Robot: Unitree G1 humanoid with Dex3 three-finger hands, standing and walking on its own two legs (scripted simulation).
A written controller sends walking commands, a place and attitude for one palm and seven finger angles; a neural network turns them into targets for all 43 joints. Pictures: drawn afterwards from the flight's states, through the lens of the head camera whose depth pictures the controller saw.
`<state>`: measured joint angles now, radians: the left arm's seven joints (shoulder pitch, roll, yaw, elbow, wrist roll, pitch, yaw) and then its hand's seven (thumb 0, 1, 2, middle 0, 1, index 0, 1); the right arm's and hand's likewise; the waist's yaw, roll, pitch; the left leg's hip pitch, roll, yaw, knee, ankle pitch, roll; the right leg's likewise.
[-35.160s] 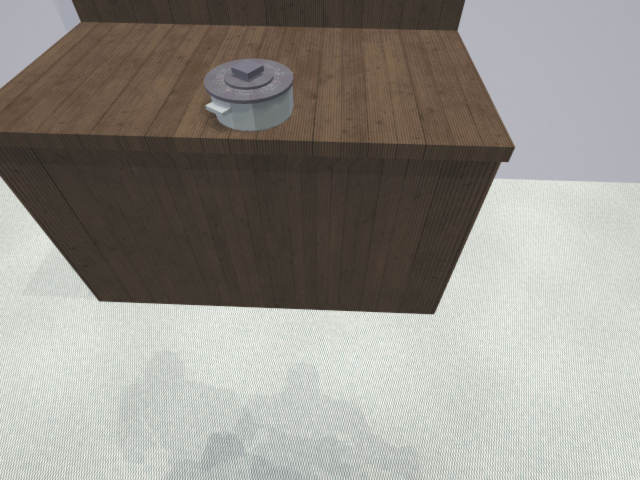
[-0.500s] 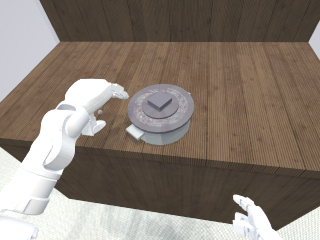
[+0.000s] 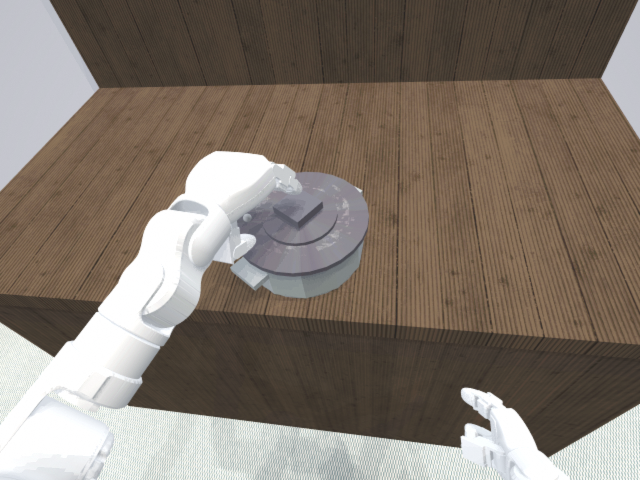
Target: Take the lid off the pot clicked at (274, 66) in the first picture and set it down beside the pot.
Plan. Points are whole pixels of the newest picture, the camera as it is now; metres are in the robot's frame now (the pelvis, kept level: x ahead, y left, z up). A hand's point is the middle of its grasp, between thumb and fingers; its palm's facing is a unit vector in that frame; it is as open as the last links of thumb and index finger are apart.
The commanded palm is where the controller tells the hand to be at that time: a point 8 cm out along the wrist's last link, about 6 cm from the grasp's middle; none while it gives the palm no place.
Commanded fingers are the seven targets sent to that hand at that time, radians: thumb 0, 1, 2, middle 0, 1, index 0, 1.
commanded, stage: move the open hand above the knob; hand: left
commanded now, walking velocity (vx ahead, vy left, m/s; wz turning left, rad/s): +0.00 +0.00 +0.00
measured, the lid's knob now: (298, 207) +0.45 +0.07 +0.09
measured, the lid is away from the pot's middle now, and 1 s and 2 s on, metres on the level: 0.00 0.00 0.00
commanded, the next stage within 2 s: none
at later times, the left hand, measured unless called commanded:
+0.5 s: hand (274, 191) +0.42 +0.08 +0.15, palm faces -0.14 -0.07 -0.99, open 10.2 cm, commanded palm +0.40 +0.08 +0.22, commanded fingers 0.00 -0.33 1.49 -0.84 -0.08 -0.84 -0.08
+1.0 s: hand (287, 168) +0.44 +0.07 +0.17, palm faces -0.12 -0.08 -0.99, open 10.1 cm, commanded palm +0.40 +0.08 +0.22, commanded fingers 0.00 -0.33 1.49 -0.84 -0.08 -0.84 -0.08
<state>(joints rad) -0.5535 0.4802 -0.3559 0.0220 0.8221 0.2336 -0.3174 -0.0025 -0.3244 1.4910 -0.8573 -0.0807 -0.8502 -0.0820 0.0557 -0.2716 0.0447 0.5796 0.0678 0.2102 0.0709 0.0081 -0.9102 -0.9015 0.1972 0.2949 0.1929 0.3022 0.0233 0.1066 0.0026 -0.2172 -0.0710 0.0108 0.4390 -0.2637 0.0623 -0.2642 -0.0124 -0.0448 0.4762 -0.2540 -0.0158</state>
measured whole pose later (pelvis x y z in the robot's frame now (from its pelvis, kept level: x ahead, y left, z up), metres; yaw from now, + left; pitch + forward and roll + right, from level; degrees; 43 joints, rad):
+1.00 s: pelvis +0.00 +0.00 +0.00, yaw -1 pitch +4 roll +1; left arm -0.89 0.32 -0.38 0.49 0.82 0.31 -0.25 0.00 -0.32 1.49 -0.86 -0.08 -0.85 -0.08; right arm 0.10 -0.27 0.03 0.65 0.09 0.23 0.05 0.01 -0.91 -0.90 0.20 0.29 0.19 0.30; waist -0.02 0.09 -0.04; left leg -0.24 -0.07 0.03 0.42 -0.25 0.06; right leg -0.30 -0.01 -0.03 0.48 -0.25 -0.02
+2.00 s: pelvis +0.00 -0.01 +0.00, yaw -1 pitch +4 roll +1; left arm -0.82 0.33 -0.39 0.40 0.83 0.32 -0.25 0.00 -0.32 1.49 -0.85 -0.08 -0.85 -0.08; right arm 0.07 -0.26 0.04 0.62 0.09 0.28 0.07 0.01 -0.91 -0.90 0.20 0.29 0.19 0.30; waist 0.00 0.10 -0.05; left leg -0.25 -0.06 0.02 0.43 -0.25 0.05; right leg -0.31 0.00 -0.04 0.48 -0.25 -0.03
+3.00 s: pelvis +0.00 +0.01 +0.00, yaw +0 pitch +4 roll +0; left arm -0.77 0.32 -0.46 0.32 0.82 0.33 -0.29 0.00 -0.32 1.49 -0.85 -0.08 -0.85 -0.08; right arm 0.08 -0.26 0.03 0.60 0.08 0.28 0.09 0.01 -0.91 -0.90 0.20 0.29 0.19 0.30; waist -0.01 0.10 -0.04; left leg -0.25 -0.08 0.01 0.44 -0.26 0.08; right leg -0.30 -0.02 -0.04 0.48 -0.26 0.00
